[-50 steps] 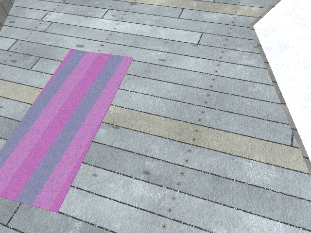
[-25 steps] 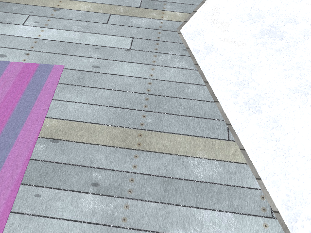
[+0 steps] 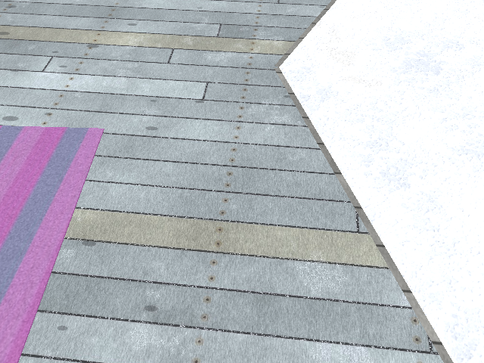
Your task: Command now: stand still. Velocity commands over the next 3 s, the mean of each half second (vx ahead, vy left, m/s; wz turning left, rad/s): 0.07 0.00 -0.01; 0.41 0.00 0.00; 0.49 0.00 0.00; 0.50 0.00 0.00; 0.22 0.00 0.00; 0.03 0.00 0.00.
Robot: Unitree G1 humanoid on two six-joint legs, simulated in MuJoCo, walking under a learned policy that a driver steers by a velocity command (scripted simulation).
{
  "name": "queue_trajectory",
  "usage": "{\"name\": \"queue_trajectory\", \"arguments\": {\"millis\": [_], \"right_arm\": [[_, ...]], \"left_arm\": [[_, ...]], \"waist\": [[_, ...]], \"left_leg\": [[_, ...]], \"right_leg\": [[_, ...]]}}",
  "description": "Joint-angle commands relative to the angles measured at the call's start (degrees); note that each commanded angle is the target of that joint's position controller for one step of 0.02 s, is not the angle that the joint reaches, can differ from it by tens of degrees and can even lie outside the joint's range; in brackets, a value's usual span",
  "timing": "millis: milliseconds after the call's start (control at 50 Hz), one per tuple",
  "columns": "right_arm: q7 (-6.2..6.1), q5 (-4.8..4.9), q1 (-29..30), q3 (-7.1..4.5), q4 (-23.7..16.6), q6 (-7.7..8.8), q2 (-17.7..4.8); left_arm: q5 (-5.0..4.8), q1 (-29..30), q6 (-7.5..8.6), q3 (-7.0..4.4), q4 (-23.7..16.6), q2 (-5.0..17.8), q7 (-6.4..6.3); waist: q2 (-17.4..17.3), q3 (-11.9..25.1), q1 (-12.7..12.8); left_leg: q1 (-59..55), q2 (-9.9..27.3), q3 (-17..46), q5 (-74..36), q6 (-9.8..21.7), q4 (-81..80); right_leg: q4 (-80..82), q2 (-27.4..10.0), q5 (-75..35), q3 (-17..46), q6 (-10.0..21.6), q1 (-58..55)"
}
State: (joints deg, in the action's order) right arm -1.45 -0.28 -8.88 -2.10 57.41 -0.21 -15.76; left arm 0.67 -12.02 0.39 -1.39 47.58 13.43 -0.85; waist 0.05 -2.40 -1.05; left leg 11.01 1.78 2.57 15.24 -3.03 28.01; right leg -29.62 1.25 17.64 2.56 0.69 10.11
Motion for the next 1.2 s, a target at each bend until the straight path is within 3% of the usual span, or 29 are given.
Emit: {"name": "queue_trajectory", "arguments": {"millis": [20, 300, 340, 360, 400, 440, 480, 520, 540, 560, 580, 600, 620, 640, 680, 720, 800, 900, 960, 980, 1000, 1020, 1040, 1060, 1080, 1100, 1120, 1140, 1200], "right_arm": [[-0.38, 0.08, 0.4, -1.1, -0.9, 0.48, -6.2], [-1.03, 0.2, -1.7, -0.73, 3.6, 0.21, -5.6], [-1.11, 0.6, -2.8, -0.58, 4.4, 0.07, -4.7], [-1.07, 0.83, -2.2, -0.57, 4.0, 0.22, -4.5], [-0.56, 1.05, 0.6, -0.27, 1.8, 1.6, -3.3], [0.43, 1.74, 0.9, -0.3, 0.9, 3.47, -3.1], [1.39, 2.18, -1.5, -0.27, 1.3, 4.89, -2.5], [1.78, 1.61, -11.2, -1.13, 6.0, 5.43, -3.1], [1.74, 1.01, -17.5, -1.94, 7.7, 5.43, -5.7], [2.14, 1.22, -23.3, -3.45, 7.9, 5.66, -13.1], [2.49, 0.12, -21.2, -2.5, 7.3, 6.43, -11.2], [2.43, 0.52, -16.6, -1.56, 5.5, 7.08, -7.6], [2.53, 0.77, -14.1, -1.1, 4.3, 7.35, -6.0], [2.85, 0.85, -13.5, -0.78, 3.6, 7.34, -5.3], [2.65, 0.43, -14.5, -0.05, 3.6, 6.71, -3.7], [1.87, 0.29, -16.8, 0.19, 3.7, 6.11, -3.6], [0.61, 0.14, -18.0, -0.04, 2.7, 5.27, -6.0], [0.33, 1.13, -20.8, -0.61, 3.2, 5.03, -6.6], [0.24, 0.9, -18.8, -1.55, 2.2, 4.39, -8.5], [0.26, 0.56, -17.8, -1.73, 1.8, 3.88, -8.7], [0.27, 0.16, -17.0, -1.49, 1.0, 3.48, -8.2], [0.32, -1.06, -18.3, -0.48, -0.6, 3.59, -5.5], [1.19, 0.1, -26.4, 1.69, -0.3, 4.94, 3.5], [1.53, 1.86, -20.1, 0.07, -0.9, 6.55, -3.8], [1.62, 3.31, -13.8, -0.89, -3.1, 7.47, -6.7], [1.15, 3.04, -11.1, -0.89, -3.6, 7.83, -6.3], [0.79, 2.22, -10.5, -1.38, -3.6, 7.54, -5.8], [0.78, 1.82, -12.0, -1.43, -3.5, 6.81, -4.5], [0.58, 1.37, -11.2, -1.45, -4.7, 5.05, -2.5]], "left_arm": [[-0.09, -0.1, 0.74, -1.66, -1.9, 7.4, -0.21], [-0.36, -1.8, 0.63, -0.98, 3.4, 6.9, -0.51], [-0.77, -3.0, 0.26, -1.32, 4.5, 7.8, -0.79], [-1.1, -3.4, 0.09, -1.77, 4.6, 9.2, -0.91], [-1.51, -6.4, 0.58, -2.58, 5.2, 11.9, -0.88], [-1.76, -6.0, 1.72, -2.95, 5.1, 12.3, -0.91], [-2.23, -2.5, 2.29, -2.82, 3.9, 11.4, -0.65], [-2.55, 2.3, 2.11, -2.42, 2.1, 10.0, -0.43], [-1.9, 3.2, 2.47, -1.44, 1.3, 6.7, -0.18], [-1.71, 3.5, 3.39, -0.94, -1.2, 4.3, -0.4], [-3.23, 3.3, 4.19, -1.56, -1.3, 6.4, -0.53], [-4.13, 2.1, 4.82, -1.77, -0.7, 7.3, -0.1], [-3.78, 1.2, 5.27, -1.9, 0.3, 7.4, 0.31], [-2.64, 2.3, 5.82, -2.25, 0.5, 8.0, 0.54], [-2.07, 4.5, 5.72, -2.65, -0.3, 7.5, 1.09], [-1.86, 5.9, 5.21, -2.35, -0.7, 5.7, 1.65], [-2.01, 15.1, 5.14, -1.04, -4.2, 2.8, 2.14], [-2.6, 21.3, 5.42, -0.84, -6.9, 4.2, 3.43], [-2.35, 16.6, 5.73, -2.22, -6.4, 7.5, 3.7], [-2.39, 9.5, 5.6, -3.34, -4.5, 9.4, 3.37], [-2.56, -0.7, 5.24, -4.63, -1.3, 11.6, 2.78], [-1.73, -11.0, 4.73, -5.59, 0.9, 15.7, 2.0], [-1.06, -12.4, 4.79, -5.37, 2.3, 16.8, 2.86], [-1.51, -9.2, 5.03, -3.93, 2.1, 10.9, 2.95], [-1.6, -3.6, 5.38, -3.28, 1.3, 9.0, 2.81], [-1.27, 0.7, 5.82, -2.95, 0.6, 8.2, 2.98], [-0.68, 2.9, 6.15, -2.66, 0.4, 7.0, 3.25], [-0.09, 3.6, 6.38, -2.34, 0.8, 5.9, 3.36], [-0.73, 2.0, 6.77, -2.3, 2.7, 6.3, 3.17]], "waist": [[0.7, 1.8, 0.2], [0.5, 1.0, 0.2], [2.1, 1.2, 0.6], [4.2, -0.6, 1.1], [10.0, -4.6, 2.7], [11.2, -7.6, 2.2], [9.4, -7.3, -0.3], [5.7, -4.2, -4.8], [-2.7, -1.0, -6.5], [-17.4, 1.2, -7.1], [-13.8, -0.7, -5.5], [-8.7, -4.8, -3.2], [-6.9, -5.2, -2.1], [-4.9, -4.8, -2.2], [-6.4, -3.5, -2.1], [-5.9, -2.7, -2.4], [-4.8, -4.6, -4.1], [-5.6, -6.9, -3.8], [-7.1, -1.5, 0.9], [-7.9, 3.4, 4.9], [-7.4, 9.5, 9.6], [0.9, 18.1, 11.6], [17.1, 27.1, 6.0], [10.5, 19.4, 7.8], [7.8, 9.8, 6.3], [1.5, 6.0, 4.4], [0.4, 3.8, 2.4], [2.0, 3.9, 0.4], [3.1, 1.3, -1.1]], "left_leg": [[-1.6, 0.5, 0.1, -9.7, 0.9, -2.6], [-1.2, 0.2, -0.2, -9.7, 1.2, -3.1], [0.5, -2.5, -3.2, 3.6, 1.7, -0.5], [3.8, -3.9, -4.7, 10.8, 2.2, 2.6], [11.5, -4.0, -6.0, 12.7, 3.2, 11.2], [14.8, -0.7, -2.9, 11.7, 5.4, 17.3], [11.2, 0.6, -3.0, 12.6, 7.6, 10.3], [-7.6, -2.3, -4.9, 0.2, 7.2, -1.9], [-15.0, 4.5, 6.0, 3.8, 8.3, -6.9], [-21.1, 16.9, 29.8, 12.6, 15.4, -16.7], [-18.1, 21.5, 39.5, 18.6, 19.6, -19.7], [-16.7, 20.1, 34.2, 18.8, 18.4, -19.3], [-16.3, 17.1, 27.3, 15.7, 16.0, -19.3], [-16.6, 14.7, 21.3, 5.3, 13.6, -18.6], [-15.2, 12.3, 15.2, -3.2, 12.7, -20.3], [-16.1, 10.4, 9.6, -14.7, 12.9, -20.2], [-10.3, 8.6, 3.9, -18.4, 12.5, -22.3], [-13.0, 11.6, 2.3, -21.1, 12.6, -22.2], [-18.0, 13.0, 0.9, -43.7, 10.9, -13.6], [-17.6, 12.0, -0.5, -53.6, 10.0, -5.2], [-12.0, 9.6, -1.8, -53.7, 8.4, 6.7], [2.6, 5.6, -3.3, -31.4, 7.1, 25.6], [21.0, -5.6, 1.2, 15.7, 4.6, 43.9], [27.0, -2.7, 6.3, 16.4, 6.0, 50.0], [29.9, 0.1, 4.2, 11.0, 6.9, 50.0], [27.0, 3.1, 3.2, 5.5, 6.9, 47.4], [24.3, 4.9, 2.6, 2.6, 6.5, 44.5], [20.8, 6.4, 3.1, 0.9, 6.4, 42.7], [20.5, 7.7, 1.8, 0.0, 5.0, 36.6]], "right_leg": [[6.5, -3.8, -11.9, 3.7, 1.4, 1.9], [6.7, -2.5, -11.4, 1.9, 0.9, 2.0], [8.4, -2.0, 6.0, 2.4, 2.1, 2.2], [10.5, -3.5, 17.7, 5.3, 3.8, 3.5], [17.7, -11.9, 31.9, 17.8, 8.9, 4.4], [20.8, -17.7, 30.1, 25.6, 12.4, 5.9], [18.8, -16.5, 22.9, 21.3, 10.9, 6.1], [10.8, -9.1, 13.1, 10.5, 6.7, 14.1], [-3.5, -4.1, 6.8, 3.2, 3.7, 18.9], [-20.5, 2.4, 10.9, -3.6, 0.3, 29.6], [-31.8, 0.8, 16.1, 2.1, 0.9, 34.2], [-36.3, -2.5, 10.8, 4.1, 2.1, 38.0], [-36.5, -4.6, 5.0, 3.1, 3.0, 38.6], [-34.0, -5.9, 0.8, 2.2, 3.3, 37.9], [-29.8, -7.7, -5.3, 0.3, 2.2, 35.0], [-26.0, -7.1, -8.0, -2.1, 0.6, 34.6], [-10.7, -5.1, -16.2, -4.9, -1.0, 29.5], [-1.5, -3.7, -19.3, -4.8, 1.1, 25.7], [-0.5, -1.0, -15.4, -5.8, 4.1, 17.0], [-0.7, 0.8, -14.5, -7.0, 5.6, 7.8], [-0.7, 0.2, -15.4, -6.2, 7.5, -6.2], [-2.3, -12.1, -11.6, 8.8, 11.1, -24.7], [8.4, -24.5, 4.7, 38.7, 20.4, -38.2], [14.0, -21.9, 9.5, 39.9, 17.4, -31.9], [15.3, -20.3, 4.7, 30.2, 15.0, -22.5], [16.8, -18.3, -4.2, 23.2, 14.1, -13.3], [18.0, -16.2, -10.6, 17.5, 13.4, -7.0], [19.5, -14.6, -12.5, 14.0, 13.1, -3.3], [23.4, -13.4, -14.3, 8.8, 14.0, 2.3]]}}
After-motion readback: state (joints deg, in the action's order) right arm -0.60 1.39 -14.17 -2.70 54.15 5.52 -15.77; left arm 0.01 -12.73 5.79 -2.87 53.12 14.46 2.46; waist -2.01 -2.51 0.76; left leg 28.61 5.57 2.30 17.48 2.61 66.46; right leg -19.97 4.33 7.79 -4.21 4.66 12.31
